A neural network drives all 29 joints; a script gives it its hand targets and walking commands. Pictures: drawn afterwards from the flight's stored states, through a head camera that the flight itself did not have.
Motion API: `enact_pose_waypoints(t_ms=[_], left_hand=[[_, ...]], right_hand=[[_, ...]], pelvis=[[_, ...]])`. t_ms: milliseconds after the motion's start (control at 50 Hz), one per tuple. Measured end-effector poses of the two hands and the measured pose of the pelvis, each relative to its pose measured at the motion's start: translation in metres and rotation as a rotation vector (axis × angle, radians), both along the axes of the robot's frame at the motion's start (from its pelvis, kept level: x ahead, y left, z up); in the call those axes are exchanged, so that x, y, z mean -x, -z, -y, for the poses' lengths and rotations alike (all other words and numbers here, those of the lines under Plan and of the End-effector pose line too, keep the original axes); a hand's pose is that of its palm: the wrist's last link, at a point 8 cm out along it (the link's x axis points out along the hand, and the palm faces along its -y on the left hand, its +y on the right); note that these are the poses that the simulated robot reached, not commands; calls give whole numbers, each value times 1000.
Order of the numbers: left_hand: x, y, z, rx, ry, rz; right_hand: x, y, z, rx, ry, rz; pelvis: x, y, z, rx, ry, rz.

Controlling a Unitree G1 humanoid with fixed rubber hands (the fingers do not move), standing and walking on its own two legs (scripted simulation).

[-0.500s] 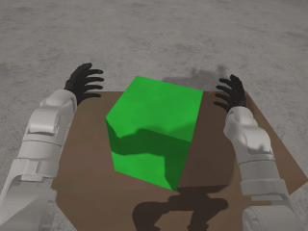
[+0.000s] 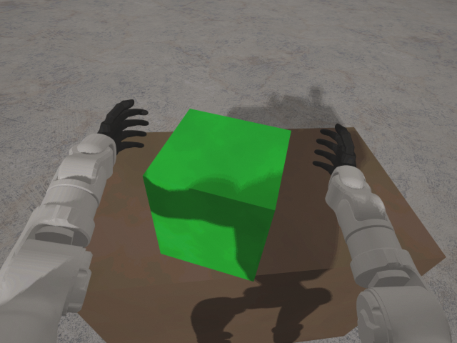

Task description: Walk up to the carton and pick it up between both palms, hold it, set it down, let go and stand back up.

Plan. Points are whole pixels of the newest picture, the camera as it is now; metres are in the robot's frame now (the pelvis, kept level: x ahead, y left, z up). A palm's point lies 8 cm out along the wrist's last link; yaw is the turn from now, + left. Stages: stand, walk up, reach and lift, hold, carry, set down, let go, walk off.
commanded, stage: reach and lift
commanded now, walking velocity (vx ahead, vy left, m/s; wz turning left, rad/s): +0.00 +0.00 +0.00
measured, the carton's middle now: (221, 195) +0.41 +0.01 +0.02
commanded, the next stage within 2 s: none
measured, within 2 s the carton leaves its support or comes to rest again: neither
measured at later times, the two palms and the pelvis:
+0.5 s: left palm (136, 161) +0.44 +0.18 +0.09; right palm (333, 184) +0.39 -0.20 +0.08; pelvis +0.01 +0.00 +0.00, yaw +0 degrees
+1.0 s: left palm (154, 166) +0.43 +0.15 +0.08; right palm (309, 198) +0.37 -0.15 +0.06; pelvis +0.01 +0.00 +0.00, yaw +0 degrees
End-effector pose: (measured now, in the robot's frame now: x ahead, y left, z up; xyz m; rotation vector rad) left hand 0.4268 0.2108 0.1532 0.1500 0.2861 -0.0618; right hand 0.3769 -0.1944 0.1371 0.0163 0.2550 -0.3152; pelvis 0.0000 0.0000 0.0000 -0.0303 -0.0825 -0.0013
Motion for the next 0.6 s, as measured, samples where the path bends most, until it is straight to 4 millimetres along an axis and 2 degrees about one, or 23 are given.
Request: enact_pose_waypoints(t_ms=[180,320,480,600], left_hand=[[5,37,21,16,48,15],[2,64,29,30,36,-6],[-12,65,31,66,22,21],[-19,67,31,99,9,16]], right_hand=[[16,39,11,-8,24,-12],[3,46,8,-6,16,-1],[-10,54,6,-5,24,10],[-10,64,6,-11,52,18]], pelvis=[[3,0,1,-1,0,-51],[2,0,1,-1,3,-142],[-9,0,1,-1,4,-190],[-15,0,1,-1,4,-199]])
